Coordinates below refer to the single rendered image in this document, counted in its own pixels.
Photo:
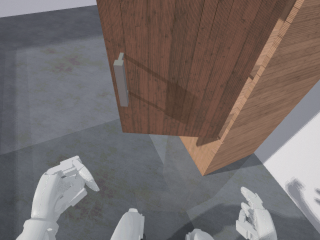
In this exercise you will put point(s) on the right robot hand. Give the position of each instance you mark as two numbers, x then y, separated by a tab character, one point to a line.
260	225

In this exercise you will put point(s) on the cupboard door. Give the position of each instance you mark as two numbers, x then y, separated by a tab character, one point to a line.
186	61

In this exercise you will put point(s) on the robot thigh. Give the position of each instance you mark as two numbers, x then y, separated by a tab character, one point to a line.
130	227
198	235

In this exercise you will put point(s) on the left robot forearm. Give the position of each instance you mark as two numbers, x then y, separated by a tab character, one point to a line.
39	229

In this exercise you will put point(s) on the right robot thigh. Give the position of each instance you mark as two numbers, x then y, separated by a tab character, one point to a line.
198	235

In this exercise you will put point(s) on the left robot thigh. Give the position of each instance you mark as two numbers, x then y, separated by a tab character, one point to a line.
130	227

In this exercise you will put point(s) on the handle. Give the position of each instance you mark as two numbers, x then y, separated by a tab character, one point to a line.
120	75

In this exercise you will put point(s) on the left robot hand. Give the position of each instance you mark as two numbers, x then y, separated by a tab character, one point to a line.
47	202

